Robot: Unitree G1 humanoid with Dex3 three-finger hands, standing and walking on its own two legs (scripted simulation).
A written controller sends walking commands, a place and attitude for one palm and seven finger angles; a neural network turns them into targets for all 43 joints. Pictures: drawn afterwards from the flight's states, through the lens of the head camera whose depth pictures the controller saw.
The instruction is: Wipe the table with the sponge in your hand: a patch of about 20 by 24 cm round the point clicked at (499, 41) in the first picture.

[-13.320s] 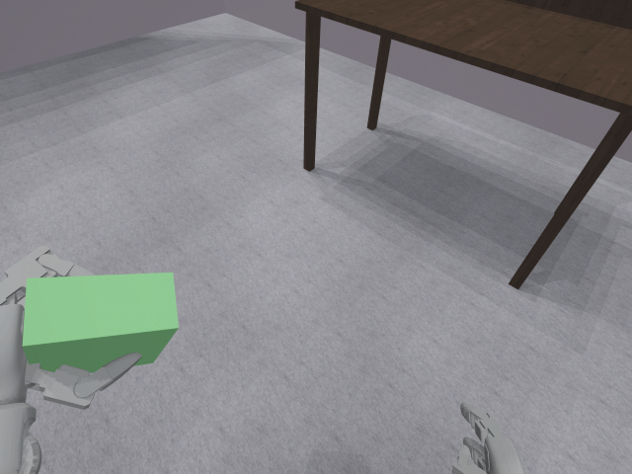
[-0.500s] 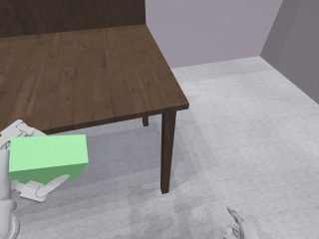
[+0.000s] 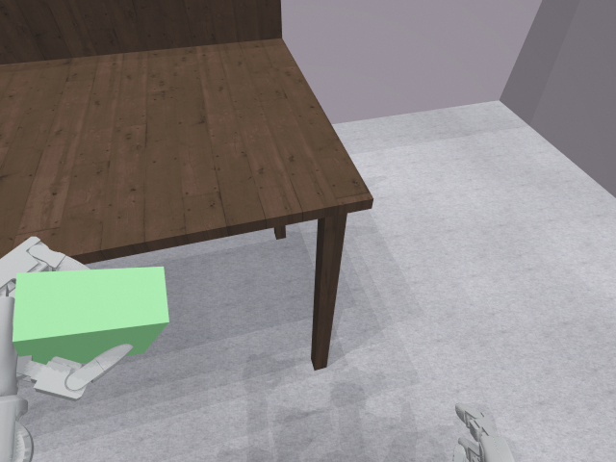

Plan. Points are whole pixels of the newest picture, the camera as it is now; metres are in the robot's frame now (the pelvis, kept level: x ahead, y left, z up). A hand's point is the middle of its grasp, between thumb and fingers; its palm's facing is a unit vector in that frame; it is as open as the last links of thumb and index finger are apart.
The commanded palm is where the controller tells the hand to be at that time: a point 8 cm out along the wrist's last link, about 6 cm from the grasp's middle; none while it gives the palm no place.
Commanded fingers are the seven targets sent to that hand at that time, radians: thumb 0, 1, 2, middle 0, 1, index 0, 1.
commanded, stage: come to a stop and stand still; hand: left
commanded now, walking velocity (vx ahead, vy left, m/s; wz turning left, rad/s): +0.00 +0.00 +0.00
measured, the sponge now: (112, 318) +0.22 +0.22 +0.14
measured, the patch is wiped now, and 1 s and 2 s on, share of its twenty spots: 0.00 0.00 0.00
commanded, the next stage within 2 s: look again from close up in 0.54 s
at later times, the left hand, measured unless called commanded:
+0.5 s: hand (87, 291) +0.24 +0.24 +0.16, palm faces +0.39 -0.83 -0.40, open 9.9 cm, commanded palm +0.19 +0.28 +0.18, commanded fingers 0.00 0.10 1.30 -1.20 -1.60 -1.20 -1.60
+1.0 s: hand (80, 289) +0.25 +0.26 +0.15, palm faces +0.32 -0.86 -0.41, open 9.9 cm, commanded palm +0.19 +0.29 +0.18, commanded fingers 0.00 0.10 1.30 -1.20 -1.60 -1.20 -1.60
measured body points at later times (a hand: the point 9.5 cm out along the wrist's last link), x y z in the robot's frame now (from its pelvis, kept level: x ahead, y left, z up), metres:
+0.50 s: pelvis +0.03 +0.00 +0.00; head +0.04 +0.01 +0.45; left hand +0.21 +0.29 +0.18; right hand +0.20 -0.22 -0.08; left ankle +0.01 +0.11 -0.73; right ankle +0.08 -0.09 -0.73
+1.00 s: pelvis +0.02 +0.02 +0.00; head +0.03 +0.03 +0.45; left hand +0.22 +0.30 +0.17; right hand +0.18 -0.20 -0.07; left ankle +0.01 +0.11 -0.73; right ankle +0.08 -0.09 -0.73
